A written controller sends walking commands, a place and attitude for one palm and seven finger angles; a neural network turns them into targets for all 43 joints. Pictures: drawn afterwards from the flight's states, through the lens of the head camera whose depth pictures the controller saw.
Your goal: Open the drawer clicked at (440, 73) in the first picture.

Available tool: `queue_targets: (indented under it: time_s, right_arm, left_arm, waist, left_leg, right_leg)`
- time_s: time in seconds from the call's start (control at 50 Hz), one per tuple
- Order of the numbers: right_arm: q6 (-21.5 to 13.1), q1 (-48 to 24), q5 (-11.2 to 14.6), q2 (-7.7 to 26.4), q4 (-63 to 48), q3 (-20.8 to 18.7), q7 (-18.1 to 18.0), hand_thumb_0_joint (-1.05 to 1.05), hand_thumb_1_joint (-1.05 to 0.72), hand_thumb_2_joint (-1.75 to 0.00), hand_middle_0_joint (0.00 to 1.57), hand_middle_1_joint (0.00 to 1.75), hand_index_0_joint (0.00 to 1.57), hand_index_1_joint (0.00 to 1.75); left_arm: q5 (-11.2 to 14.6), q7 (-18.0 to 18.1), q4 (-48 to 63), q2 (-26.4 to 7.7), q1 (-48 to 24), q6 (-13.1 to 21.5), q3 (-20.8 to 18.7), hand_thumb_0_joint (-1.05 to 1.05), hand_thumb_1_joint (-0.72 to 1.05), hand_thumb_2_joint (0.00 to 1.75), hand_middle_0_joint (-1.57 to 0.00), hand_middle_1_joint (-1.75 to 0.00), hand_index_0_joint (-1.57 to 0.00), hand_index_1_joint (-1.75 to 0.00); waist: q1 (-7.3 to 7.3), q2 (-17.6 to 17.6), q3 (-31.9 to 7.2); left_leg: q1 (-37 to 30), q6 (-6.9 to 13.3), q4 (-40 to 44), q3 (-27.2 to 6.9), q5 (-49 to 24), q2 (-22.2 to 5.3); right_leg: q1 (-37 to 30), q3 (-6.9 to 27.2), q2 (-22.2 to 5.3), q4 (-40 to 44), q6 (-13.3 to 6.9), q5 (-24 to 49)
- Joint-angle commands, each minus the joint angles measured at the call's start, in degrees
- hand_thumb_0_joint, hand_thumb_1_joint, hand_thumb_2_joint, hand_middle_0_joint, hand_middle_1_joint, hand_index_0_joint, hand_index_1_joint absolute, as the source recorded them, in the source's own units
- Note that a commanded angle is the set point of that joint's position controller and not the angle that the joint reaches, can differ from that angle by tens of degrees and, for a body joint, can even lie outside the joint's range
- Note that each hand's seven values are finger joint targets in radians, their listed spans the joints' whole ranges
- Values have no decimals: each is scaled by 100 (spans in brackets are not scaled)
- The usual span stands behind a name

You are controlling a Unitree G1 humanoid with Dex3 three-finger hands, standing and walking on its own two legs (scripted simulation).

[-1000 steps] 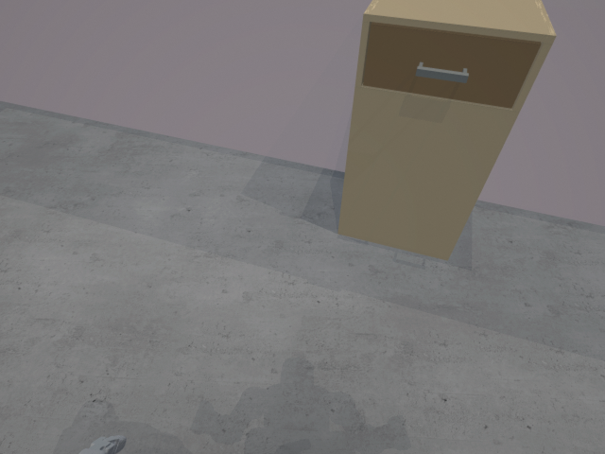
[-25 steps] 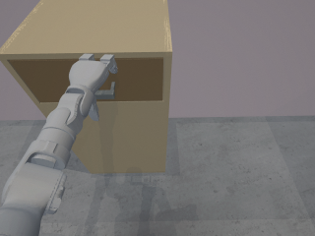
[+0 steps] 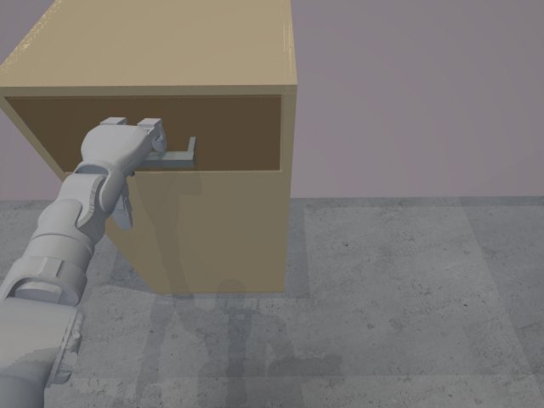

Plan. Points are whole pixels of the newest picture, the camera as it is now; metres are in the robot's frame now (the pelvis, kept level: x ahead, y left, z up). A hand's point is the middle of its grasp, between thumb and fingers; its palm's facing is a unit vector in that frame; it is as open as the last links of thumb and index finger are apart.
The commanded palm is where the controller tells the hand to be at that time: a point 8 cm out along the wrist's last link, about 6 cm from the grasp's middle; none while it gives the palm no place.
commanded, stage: move the hooked fingers above the handle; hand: left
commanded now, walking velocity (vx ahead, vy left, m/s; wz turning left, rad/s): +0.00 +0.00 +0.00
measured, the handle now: (157, 151) +0.53 +0.21 +0.04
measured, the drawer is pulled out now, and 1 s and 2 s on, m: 0.00 0.00 0.00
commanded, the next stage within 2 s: none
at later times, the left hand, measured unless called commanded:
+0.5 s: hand (141, 151) +0.48 +0.20 +0.10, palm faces -0.12 +0.01 -0.99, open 13.8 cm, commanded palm +0.46 +0.21 +0.15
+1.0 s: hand (153, 135) +0.49 +0.18 +0.12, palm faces +0.01 +0.01 -1.00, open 13.3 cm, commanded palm +0.47 +0.21 +0.15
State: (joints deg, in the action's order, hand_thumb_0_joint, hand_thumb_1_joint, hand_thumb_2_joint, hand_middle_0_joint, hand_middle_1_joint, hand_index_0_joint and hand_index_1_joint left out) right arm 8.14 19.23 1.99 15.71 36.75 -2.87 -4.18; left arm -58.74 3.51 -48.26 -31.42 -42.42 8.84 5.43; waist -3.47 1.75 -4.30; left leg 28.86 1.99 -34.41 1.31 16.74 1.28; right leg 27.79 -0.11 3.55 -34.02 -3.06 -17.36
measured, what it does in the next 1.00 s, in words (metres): stands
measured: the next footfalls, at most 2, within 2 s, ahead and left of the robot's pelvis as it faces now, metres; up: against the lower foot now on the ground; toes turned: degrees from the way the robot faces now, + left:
none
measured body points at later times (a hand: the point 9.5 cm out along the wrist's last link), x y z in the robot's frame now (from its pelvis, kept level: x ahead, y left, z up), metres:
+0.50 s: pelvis +0.00 +0.01 +0.00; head +0.04 +0.00 +0.45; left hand +0.48 +0.20 +0.15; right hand +0.07 -0.24 -0.13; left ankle +0.00 +0.10 -0.73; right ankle -0.01 -0.09 -0.73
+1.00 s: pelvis -0.01 +0.01 +0.00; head +0.03 -0.01 +0.45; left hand +0.48 +0.18 +0.17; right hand +0.04 -0.25 -0.14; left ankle +0.00 +0.10 -0.73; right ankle -0.01 -0.09 -0.73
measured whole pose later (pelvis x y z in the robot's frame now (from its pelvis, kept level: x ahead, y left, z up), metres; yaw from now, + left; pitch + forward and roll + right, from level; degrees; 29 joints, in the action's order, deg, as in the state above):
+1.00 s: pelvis -0.01 +0.01 +0.00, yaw -1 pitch +12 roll +0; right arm 9.8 16.9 2.6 14.1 39.6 -0.3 -2.5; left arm -60.3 9.8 -62.4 -24.3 -55.6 -4.8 7.1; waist -6.0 3.4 -7.5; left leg 30.0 2.8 -34.8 2.6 16.5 1.7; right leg 29.6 1.1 3.1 -35.1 -2.1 -17.1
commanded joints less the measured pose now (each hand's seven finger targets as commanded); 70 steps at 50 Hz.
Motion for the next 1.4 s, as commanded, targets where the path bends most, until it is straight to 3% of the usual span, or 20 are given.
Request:
queue_targets:
  time_s: [0.0,0.04,0.1,0.12,0.18,0.26,0.34,0.44,0.54,0.6,0.7,0.76,0.82,0.86,0.94,1.0,1.06,1.2,1.28,1.38]
  right_arm:
    - [-285,364,-44,680,-218,-367,64,0,-90,-90,20,30,20,30]
    - [-286,378,-43,691,-77,-357,151,0,-90,-90,20,30,20,30]
    - [-202,327,-37,766,77,-297,271,0,-90,-90,20,30,20,30]
    - [-159,265,-26,750,59,-260,307,0,-90,-90,20,30,20,30]
    - [7,197,-25,837,-20,-196,356,0,-90,-90,20,30,20,30]
    - [178,27,44,846,-222,-121,257,0,-90,-90,20,30,20,30]
    - [197,-37,86,854,-423,-44,105,0,-90,-90,20,30,20,30]
    - [97,-12,75,798,-598,-29,27,0,-90,-90,20,30,20,30]
    - [-130,196,-34,663,-645,-205,23,0,-90,-90,20,30,20,30]
    - [-257,403,-100,682,-423,-292,62,0,-90,-90,20,30,20,30]
    - [-244,424,-96,719,-31,-271,243,0,-90,-90,20,30,20,30]
    - [-147,365,-42,788,37,-212,323,0,-90,-90,20,30,20,30]
    - [-9,281,-11,854,6,-167,270,0,-90,-90,20,30,20,30]
    - [44,218,19,828,-66,-127,211,0,-90,-90,20,30,20,30]
    - [70,102,70,843,-275,-60,38,0,-90,-90,20,30,20,30]
    - [8,14,98,814,-466,-1,-53,0,-90,-90,20,30,20,30]
    - [-84,9,92,810,-581,13,-117,0,-90,-90,20,30,20,30]
    - [-337,329,-25,684,-523,-255,-14,0,-90,-90,20,30,20,30]
    - [-397,493,-61,718,-199,-315,108,0,-90,-90,20,30,20,30]
    - [-282,442,-78,766,24,-303,294,0,-90,-90,20,30,20,30]
  left_arm:
    - [214,878,2140,-1034,-4236,375,-279,0,-50,30,-30,-120,-30,-120]
    - [270,1086,1619,-770,-4076,86,-172,0,-50,30,-30,-120,-30,-120]
    - [207,1227,705,-1096,-3852,-565,-487,0,-50,30,-30,-120,-30,-120]
    - [174,1192,418,-789,-3775,-837,-219,0,-50,30,-30,-120,-30,-120]
    - [34,905,-450,-879,-3149,-1459,-300,0,-50,30,-30,-120,-30,-120]
    - [-81,531,-622,-782,-3004,-1706,-72,0,-50,30,-30,-120,-30,-120]
    - [-25,165,-744,-930,-2805,-1546,-89,0,-50,30,-30,-120,-30,-120]
    - [-57,-5,-295,-853,-2994,-991,24,0,-50,30,-30,-120,-30,-120]
    - [100,391,1400,-1107,-4048,0,-343,0,-50,30,-30,-120,-30,-120]
    - [61,931,1899,-1289,-4634,264,-524,0,-50,30,-30,-120,-30,-120]
    - [-21,1627,639,-1249,-4182,-544,-700,0,-50,30,-30,-120,-30,-120]
    - [-85,1436,-342,-952,-3882,-1395,-339,0,-50,30,-30,-120,-30,-120]
    - [-218,1213,-581,-1387,-4000,-1739,-512,0,-50,30,-30,-120,-30,-120]
    - [-292,1039,-797,-1217,-3907,-1893,-330,0,-50,30,-30,-120,-30,-120]
    - [-78,590,-981,-1439,-3465,-1777,-483,0,-50,30,-30,-120,-30,-120]
    - [-16,277,-936,-1241,-3266,-1402,-247,0,-50,30,-30,-120,-30,-120]
    - [-173,213,-632,-1461,-3138,-983,-342,0,-50,30,-30,-120,-30,-120]
    - [62,643,1384,-1169,-4082,107,-371,0,-50,30,-30,-120,-30,-120]
    - [73,1117,1373,-831,-4535,-34,-173,0,-50,30,-30,-120,-30,-120]
    - [7,1341,581,-899,-4210,-865,-373,0,-50,30,-30,-120,-30,-120]
  waist:
    - [-421,585,-2743]
    - [-422,531,-2568]
    - [-252,384,-2404]
    - [-238,356,-2268]
    - [-73,-147,-2139]
    - [-115,-762,-1669]
    - [-116,-1019,-1321]
    - [-189,-557,-1214]
    - [-203,308,-2460]
    - [-305,431,-3047]
    - [-237,460,-2615]
    - [-213,257,-2125]
    - [-196,-143,-2162]
    - [-222,-447,-1980]
    - [-156,-929,-1759]
    - [-199,-778,-1386]
    - [-166,-599,-1295]
    - [-282,298,-2568]
    - [-464,387,-2632]
    - [-237,510,-2762]
  left_leg:
    - [-1933,138,-128,-187,-1859,-1]
    - [-1905,91,-112,-219,-1860,3]
    - [-1488,45,-31,-156,-2015,13]
    - [-1368,25,11,-141,-2042,15]
    - [-1020,20,74,-59,-2341,-19]
    - [-666,102,229,33,-1737,-5]
    - [-433,140,348,67,-1124,1]
    - [-522,134,288,33,-724,-39]
    - [-1323,158,-4,-120,-1156,-20]
    - [-1703,110,-163,-290,-1634,-38]
    - [-1354,7,-118,-247,-1900,-52]
    - [-971,-26,60,-150,-1746,-78]
    - [-710,52,128,-33,-1674,-43]
    - [-550,87,214,-10,-1388,-23]
    - [-330,151,338,75,-968,6]
    - [-204,158,394,101,-553,-7]
    - [-120,156,327,95,-293,-23]
    - [-1203,177,-50,-86,-1056,-7]
    - [-1515,126,-157,-224,-1485,-14]
    - [-1527,30,-112,-180,-2204,-23]
  right_leg:
    - [-189,274,-125,299,97,1419]
    - [-1,153,-79,273,73,1310]
    - [-226,89,-73,211,47,1538]
    - [-209,40,-71,192,45,1548]
    - [-661,16,-87,187,38,2002]
    - [-800,74,-155,355,115,1823]
    - [-841,159,-232,487,157,1377]
    - [-392,205,-240,470,130,782]
    - [-337,292,-171,265,82,931]
    - [-81,196,-90,106,77,1067]
    - [64,1,-15,25,32,1165]
    - [-31,-52,-33,120,49,1167]
    - [-501,75,-86,229,93,1434]
    - [-618,89,-120,327,120,1295]
    - [-1031,225,-225,495,199,1213]
    - [-870,286,-283,580,212,820]
    - [-668,375,-296,585,202,470]
    - [-393,371,-169,339,127,932]
    - [69,184,-80,221,78,1008]
    - [-182,49,-33,120,20,1544]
